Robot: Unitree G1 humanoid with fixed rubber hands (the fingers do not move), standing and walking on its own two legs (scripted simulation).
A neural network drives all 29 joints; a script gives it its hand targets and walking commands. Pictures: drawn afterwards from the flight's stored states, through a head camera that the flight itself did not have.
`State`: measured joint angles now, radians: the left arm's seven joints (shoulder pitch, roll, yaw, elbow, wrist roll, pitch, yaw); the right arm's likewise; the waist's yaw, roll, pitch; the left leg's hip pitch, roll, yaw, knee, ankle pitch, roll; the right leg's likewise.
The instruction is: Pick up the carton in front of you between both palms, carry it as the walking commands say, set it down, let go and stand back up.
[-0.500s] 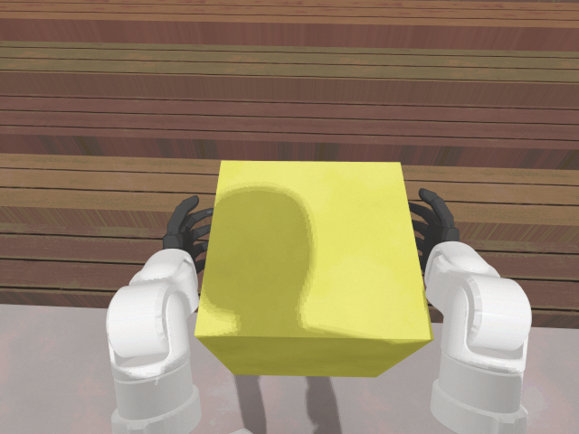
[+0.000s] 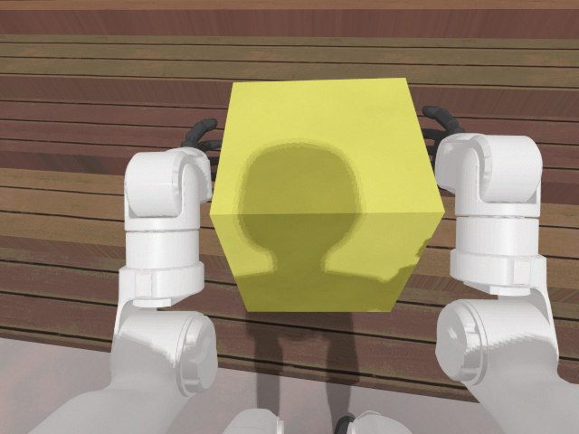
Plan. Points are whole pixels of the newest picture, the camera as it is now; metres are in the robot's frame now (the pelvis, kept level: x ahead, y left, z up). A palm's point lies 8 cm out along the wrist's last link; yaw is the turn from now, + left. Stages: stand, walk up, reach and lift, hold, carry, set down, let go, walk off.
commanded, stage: carry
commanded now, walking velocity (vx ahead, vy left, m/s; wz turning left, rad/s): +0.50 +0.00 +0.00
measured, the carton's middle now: (318, 206) +0.38 +0.01 +0.07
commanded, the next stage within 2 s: none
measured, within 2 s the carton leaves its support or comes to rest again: neither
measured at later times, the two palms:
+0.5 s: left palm out of the picture +0.78 +0.16 +0.19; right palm out of the picture +0.74 -0.14 +0.18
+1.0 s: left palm out of the picture +1.06 +0.21 +0.36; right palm out of the picture +1.11 -0.08 +0.37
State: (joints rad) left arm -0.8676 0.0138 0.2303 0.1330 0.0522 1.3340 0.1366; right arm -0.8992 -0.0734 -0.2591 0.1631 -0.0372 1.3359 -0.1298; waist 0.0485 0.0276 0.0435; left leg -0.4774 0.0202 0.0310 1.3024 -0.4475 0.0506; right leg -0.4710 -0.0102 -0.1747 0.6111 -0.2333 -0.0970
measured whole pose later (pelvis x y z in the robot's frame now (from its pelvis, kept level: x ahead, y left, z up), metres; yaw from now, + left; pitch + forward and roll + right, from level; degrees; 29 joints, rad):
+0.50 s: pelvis +0.36 +0.06 +0.07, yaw -2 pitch +5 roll +1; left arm -0.81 -0.03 0.33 -0.09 0.06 1.31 0.14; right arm -0.83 0.02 -0.26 -0.01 -0.05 1.26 -0.15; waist -0.11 -0.02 0.17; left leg -0.62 -0.05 0.16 0.82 -0.29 0.12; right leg -0.61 0.06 0.09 1.67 -0.31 -0.06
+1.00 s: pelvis +0.70 +0.01 +0.20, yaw +0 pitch +3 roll -2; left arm -0.90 0.04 0.20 0.20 0.00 1.37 0.17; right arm -0.94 -0.04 -0.36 0.23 -0.11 1.37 -0.11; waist 0.16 0.00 0.02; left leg -0.75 -0.04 -0.04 1.70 -0.30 0.09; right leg -0.43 0.04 -0.17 0.71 -0.33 -0.11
